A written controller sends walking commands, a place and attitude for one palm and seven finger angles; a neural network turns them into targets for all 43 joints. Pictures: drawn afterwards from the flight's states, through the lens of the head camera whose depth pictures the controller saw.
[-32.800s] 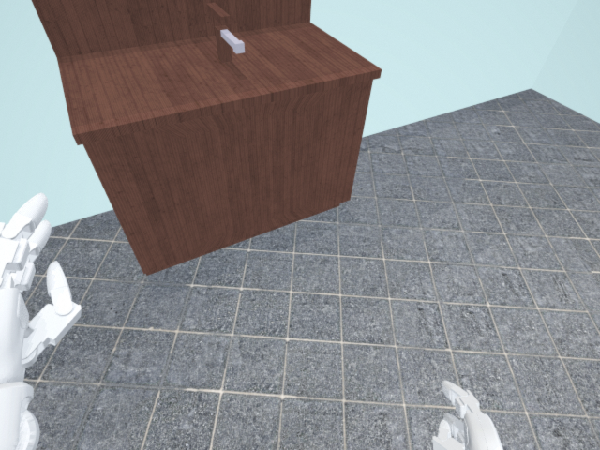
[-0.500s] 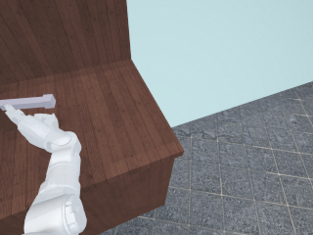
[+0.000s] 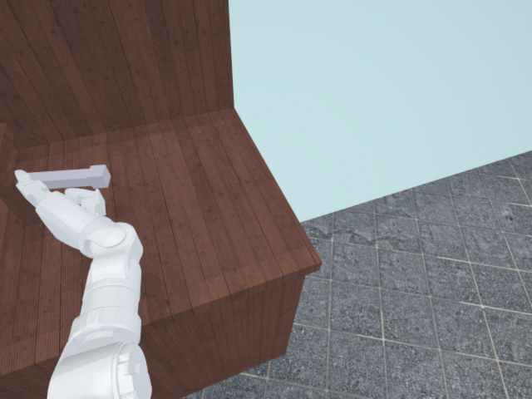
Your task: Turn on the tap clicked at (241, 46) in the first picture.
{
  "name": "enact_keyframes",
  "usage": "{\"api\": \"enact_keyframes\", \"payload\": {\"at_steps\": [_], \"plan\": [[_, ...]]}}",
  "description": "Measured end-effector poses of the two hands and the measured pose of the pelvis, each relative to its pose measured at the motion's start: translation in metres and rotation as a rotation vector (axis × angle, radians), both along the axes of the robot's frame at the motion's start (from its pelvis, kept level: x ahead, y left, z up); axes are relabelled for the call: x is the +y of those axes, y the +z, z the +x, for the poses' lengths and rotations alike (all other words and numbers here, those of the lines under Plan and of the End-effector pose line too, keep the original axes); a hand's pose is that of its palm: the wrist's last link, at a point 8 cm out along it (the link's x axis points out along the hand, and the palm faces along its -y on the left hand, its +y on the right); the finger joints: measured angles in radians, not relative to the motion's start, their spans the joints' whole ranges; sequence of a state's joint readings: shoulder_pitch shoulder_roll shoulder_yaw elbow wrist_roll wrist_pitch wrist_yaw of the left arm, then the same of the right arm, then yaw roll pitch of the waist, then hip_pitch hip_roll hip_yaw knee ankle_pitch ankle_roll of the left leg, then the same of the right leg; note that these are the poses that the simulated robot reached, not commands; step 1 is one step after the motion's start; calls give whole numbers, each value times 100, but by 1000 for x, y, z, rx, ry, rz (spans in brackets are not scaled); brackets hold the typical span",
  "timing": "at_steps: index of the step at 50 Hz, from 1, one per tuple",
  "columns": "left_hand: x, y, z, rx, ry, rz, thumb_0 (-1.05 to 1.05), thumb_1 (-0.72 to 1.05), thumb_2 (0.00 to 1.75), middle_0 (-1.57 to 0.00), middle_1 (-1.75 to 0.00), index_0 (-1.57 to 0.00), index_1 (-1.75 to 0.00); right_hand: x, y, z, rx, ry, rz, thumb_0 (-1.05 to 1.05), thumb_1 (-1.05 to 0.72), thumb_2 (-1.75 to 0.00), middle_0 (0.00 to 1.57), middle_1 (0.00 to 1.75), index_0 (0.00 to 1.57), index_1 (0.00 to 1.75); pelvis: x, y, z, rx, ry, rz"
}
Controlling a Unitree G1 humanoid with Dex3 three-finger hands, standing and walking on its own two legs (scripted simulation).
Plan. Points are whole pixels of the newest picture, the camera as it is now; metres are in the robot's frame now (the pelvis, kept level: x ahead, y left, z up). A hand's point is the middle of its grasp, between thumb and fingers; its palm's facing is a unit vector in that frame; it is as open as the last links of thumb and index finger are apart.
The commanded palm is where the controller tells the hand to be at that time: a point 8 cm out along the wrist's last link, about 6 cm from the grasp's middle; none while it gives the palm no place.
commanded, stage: lift the hand up off the lever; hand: left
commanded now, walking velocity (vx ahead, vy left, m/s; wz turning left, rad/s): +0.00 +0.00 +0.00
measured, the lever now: (99, 176) +0.46 +0.29 +0.07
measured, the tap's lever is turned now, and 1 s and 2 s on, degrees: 76 76 76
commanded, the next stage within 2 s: draw the hand back beside the body in 1.22 s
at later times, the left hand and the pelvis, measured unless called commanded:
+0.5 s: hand (99, 186) +0.40 +0.26 +0.11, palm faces +0.86 -0.50 -0.07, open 7.8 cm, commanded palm +0.35 +0.27 +0.12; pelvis +0.00 -0.01 +0.01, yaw +0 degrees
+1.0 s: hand (89, 181) +0.40 +0.27 +0.13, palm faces +0.85 -0.52 -0.05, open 7.8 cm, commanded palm +0.34 +0.28 +0.14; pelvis +0.01 -0.01 +0.01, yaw +0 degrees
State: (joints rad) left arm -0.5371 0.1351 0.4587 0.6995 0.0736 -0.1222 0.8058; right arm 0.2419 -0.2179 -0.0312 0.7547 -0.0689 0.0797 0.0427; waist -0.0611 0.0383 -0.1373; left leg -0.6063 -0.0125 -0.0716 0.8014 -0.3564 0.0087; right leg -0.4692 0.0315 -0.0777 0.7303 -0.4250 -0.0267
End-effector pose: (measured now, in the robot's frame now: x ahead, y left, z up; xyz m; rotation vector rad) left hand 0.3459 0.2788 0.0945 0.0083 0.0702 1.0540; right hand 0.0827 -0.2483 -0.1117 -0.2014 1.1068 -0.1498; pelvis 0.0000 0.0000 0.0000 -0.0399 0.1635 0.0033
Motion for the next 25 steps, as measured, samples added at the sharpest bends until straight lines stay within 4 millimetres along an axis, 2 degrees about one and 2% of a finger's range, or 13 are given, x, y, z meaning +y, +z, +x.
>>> {"api": "enact_keyframes", "payload": {"at_steps": [10, 25], "plan": [[1, 11, -2, 28, -7, -5, 2, 90, 90, -15, -15, -15, -15, 2, 2, 4, -14, 14, 9, 1, -90, -90, 20, 30, 20, 30, -2, 4, -3, -19, 6, 3], [-9, 22, 1, 28, -8, 2, 2, 90, 90, -15, -15, -15, -15, -8, 5, 9, -37, 9, 0, 1, -90, -90, 20, 30, 20, 30, -9, 6, -2, -26, 4, 11]]}}
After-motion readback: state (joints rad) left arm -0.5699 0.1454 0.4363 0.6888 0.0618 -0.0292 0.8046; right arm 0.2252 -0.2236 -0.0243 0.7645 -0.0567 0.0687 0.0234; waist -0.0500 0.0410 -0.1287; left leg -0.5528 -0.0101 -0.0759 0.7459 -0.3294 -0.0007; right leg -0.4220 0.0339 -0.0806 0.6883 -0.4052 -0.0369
